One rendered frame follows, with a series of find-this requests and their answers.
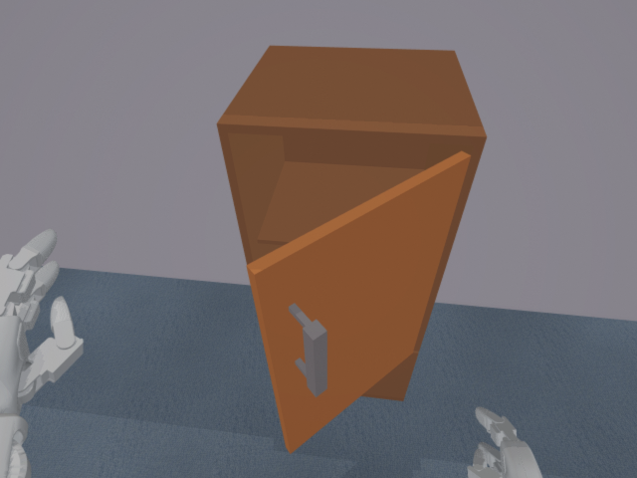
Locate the right robot hand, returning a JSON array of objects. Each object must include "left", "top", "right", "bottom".
[{"left": 467, "top": 406, "right": 542, "bottom": 478}]

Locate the robot left forearm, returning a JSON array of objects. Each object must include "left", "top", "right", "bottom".
[{"left": 0, "top": 413, "right": 32, "bottom": 478}]

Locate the left robot hand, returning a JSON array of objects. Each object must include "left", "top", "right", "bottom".
[{"left": 0, "top": 229, "right": 84, "bottom": 415}]

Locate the cupboard door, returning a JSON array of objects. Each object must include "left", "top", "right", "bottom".
[{"left": 246, "top": 151, "right": 471, "bottom": 454}]

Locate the handle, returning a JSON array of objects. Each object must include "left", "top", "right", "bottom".
[{"left": 289, "top": 303, "right": 327, "bottom": 397}]

